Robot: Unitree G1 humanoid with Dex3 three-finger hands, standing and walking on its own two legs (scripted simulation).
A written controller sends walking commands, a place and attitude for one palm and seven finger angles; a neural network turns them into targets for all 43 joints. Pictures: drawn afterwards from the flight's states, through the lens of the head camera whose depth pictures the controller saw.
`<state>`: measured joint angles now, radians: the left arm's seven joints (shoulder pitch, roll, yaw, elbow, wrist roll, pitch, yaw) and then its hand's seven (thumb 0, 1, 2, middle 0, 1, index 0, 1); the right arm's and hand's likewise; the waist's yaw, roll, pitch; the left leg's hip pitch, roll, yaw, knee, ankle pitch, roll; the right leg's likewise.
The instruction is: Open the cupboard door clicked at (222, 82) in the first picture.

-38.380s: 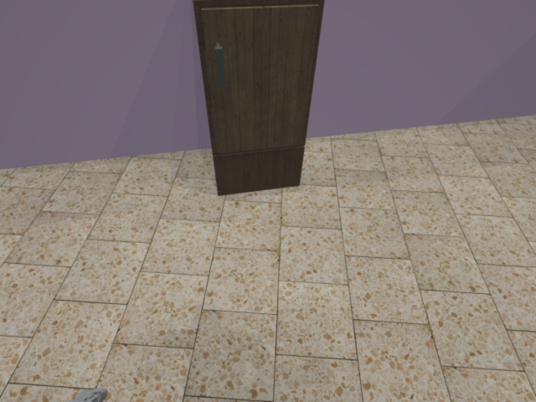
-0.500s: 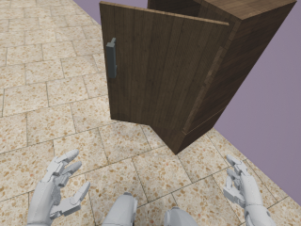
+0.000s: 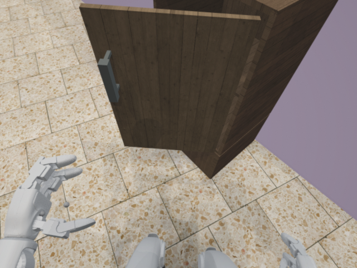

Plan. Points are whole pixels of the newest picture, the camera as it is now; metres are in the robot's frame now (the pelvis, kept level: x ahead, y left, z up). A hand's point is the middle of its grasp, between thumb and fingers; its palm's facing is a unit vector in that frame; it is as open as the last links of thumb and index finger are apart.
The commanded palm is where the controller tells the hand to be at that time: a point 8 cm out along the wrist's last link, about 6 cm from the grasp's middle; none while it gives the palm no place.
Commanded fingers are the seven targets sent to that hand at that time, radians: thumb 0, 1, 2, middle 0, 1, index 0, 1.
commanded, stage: raise the hand with hooked fingers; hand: left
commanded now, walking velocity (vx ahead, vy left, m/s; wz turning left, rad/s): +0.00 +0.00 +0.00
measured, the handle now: (111, 77) +0.58 +0.23 +0.05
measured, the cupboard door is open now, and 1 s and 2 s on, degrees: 45 45 45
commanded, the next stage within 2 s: move the hooked fingers beside the handle in 1.06 s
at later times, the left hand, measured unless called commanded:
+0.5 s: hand (62, 170) +0.29 +0.26 +0.06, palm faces -0.01 -1.00 -0.05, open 14.0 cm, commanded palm +0.28 +0.31 +0.06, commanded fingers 0.00 -0.50 0.30 -0.30 -1.20 -0.30 -1.20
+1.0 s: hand (54, 168) +0.30 +0.28 +0.05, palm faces -0.03 -1.00 -0.05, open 14.0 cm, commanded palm +0.27 +0.33 +0.07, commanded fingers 0.00 -0.50 0.30 -0.30 -1.20 -0.30 -1.20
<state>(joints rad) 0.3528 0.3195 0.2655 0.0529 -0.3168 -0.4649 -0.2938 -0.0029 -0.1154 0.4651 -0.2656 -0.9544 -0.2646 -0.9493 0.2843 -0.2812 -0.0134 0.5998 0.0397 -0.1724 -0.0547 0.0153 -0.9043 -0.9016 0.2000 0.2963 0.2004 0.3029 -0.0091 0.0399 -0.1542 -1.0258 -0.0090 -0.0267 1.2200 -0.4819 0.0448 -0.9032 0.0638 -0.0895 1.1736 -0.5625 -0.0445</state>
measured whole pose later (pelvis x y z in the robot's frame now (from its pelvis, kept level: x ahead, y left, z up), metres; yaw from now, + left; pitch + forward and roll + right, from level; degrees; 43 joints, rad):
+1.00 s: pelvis +0.01 +0.01 +0.01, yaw -1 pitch +17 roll -4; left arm 0.01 0.42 0.40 0.41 -0.36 -0.39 -0.51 -0.02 -0.50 0.30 -0.30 -1.20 -0.30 -1.20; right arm 0.28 -0.28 0.03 0.53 0.05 -0.13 -0.05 0.01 -0.90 -0.90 0.20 0.30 0.20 0.30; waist -0.03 0.02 -0.13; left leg -0.98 0.00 -0.01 1.15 -0.46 0.06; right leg -0.86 0.07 -0.06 1.10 -0.53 -0.03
